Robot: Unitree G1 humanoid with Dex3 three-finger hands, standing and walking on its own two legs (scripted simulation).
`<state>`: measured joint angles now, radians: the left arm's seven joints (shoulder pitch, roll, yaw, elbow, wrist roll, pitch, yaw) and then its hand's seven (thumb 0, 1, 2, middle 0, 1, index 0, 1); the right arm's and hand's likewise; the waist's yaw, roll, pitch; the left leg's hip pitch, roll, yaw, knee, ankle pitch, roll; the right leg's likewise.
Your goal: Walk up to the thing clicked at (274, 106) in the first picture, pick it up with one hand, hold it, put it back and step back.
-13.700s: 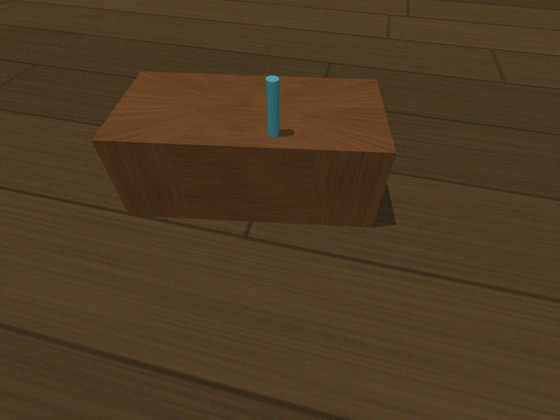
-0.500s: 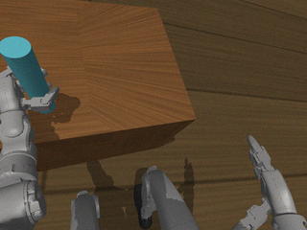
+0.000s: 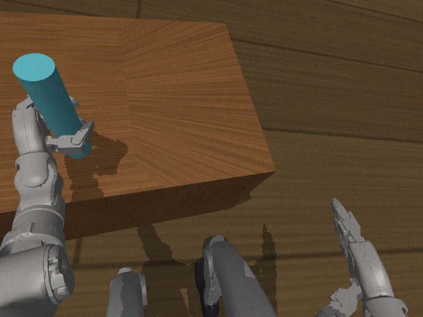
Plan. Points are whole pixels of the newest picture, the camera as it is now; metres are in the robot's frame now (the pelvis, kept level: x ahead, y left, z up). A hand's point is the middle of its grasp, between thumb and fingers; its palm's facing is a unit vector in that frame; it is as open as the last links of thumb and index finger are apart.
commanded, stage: settle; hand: left
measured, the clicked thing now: (61, 117) +0.49 +0.18 +0.01
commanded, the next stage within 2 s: lift in 0.04 s
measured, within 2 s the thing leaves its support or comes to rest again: neither
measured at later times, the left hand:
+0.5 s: hand (72, 120) +0.48 +0.16 +0.02, palm faces +0.10 -0.99 -0.01, open 7.4 cm
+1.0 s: hand (51, 128) +0.42 +0.16 +0.10, palm faces +0.10 -0.99 +0.00, open 7.4 cm
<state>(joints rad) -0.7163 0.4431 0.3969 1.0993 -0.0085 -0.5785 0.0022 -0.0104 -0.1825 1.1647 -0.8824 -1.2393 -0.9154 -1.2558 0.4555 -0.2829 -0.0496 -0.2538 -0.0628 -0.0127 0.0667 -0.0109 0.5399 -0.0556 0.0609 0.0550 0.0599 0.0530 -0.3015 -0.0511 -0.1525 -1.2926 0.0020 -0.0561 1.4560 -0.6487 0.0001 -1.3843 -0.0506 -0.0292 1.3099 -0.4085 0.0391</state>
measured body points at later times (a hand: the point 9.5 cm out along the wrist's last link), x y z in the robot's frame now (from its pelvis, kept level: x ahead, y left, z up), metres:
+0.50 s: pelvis +0.01 -0.01 +0.03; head +0.15 +0.04 +0.45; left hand +0.47 +0.21 +0.02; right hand +0.18 -0.28 +0.08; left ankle +0.01 +0.11 -0.59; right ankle +0.10 -0.15 -0.59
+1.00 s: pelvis +0.03 +0.00 +0.07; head +0.11 +0.02 +0.52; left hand +0.40 +0.22 +0.10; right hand +0.19 -0.25 +0.08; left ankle +0.01 +0.11 -0.59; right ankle +0.10 -0.15 -0.59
